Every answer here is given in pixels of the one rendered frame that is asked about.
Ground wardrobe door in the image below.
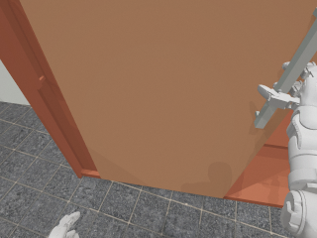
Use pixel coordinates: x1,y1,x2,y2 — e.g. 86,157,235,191
0,0,98,172
20,0,317,198

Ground right robot hand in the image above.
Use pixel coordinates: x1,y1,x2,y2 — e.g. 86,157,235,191
257,61,317,111

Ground handle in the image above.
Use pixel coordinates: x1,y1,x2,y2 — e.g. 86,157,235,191
254,7,317,129
0,7,43,90

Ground right robot upper arm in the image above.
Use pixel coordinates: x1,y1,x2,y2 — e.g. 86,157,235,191
280,189,317,238

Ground left robot hand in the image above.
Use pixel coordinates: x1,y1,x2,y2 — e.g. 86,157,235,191
48,211,80,238

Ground right robot forearm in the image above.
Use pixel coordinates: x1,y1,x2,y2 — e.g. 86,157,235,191
286,105,317,194

